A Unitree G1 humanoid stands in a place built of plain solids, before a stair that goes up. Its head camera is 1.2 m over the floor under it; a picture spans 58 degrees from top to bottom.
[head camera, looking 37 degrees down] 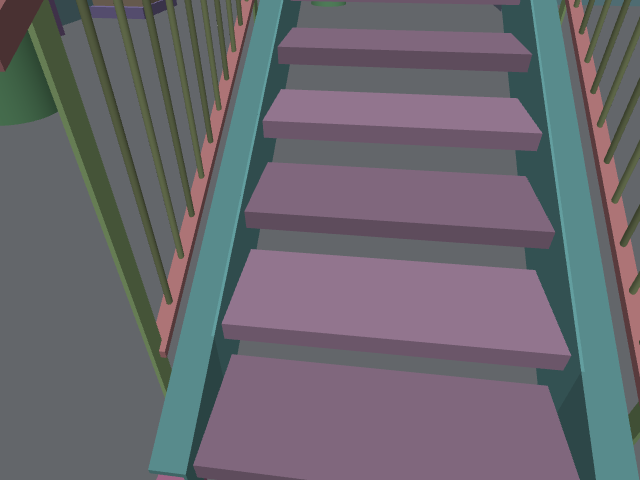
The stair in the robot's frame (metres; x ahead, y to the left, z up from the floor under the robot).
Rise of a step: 0.16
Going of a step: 0.30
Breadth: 0.89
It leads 7 degrees to the right of straight ahead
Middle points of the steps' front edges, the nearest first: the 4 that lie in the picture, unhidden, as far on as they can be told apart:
0.74 -0.18 0.32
1.04 -0.22 0.49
1.34 -0.25 0.65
1.63 -0.29 0.81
